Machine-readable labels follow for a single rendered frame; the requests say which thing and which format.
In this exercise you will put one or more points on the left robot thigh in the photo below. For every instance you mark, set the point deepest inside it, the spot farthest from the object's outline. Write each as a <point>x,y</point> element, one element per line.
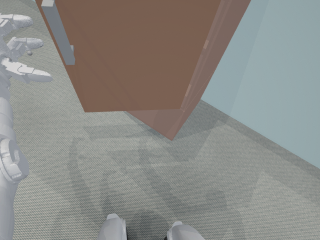
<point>113,229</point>

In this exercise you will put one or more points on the robot thigh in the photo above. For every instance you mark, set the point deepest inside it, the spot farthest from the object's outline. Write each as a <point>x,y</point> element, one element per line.
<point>183,232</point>
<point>113,229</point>

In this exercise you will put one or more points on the handle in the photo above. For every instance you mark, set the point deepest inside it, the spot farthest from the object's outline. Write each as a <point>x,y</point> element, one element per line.
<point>52,15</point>

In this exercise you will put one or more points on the robot left hand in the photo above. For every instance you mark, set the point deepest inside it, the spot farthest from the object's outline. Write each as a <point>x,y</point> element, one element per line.
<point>15,48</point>

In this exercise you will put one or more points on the right robot thigh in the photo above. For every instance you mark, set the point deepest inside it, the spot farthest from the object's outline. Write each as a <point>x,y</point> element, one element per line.
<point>183,232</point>

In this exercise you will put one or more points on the cupboard door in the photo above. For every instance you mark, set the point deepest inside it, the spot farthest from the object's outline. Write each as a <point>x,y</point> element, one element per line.
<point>133,55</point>

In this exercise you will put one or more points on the robot left upper arm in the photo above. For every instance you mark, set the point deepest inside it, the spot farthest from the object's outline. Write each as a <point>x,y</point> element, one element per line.
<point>14,167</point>

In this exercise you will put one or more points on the robot left forearm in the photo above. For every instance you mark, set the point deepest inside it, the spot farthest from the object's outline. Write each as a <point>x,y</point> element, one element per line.
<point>6,110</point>

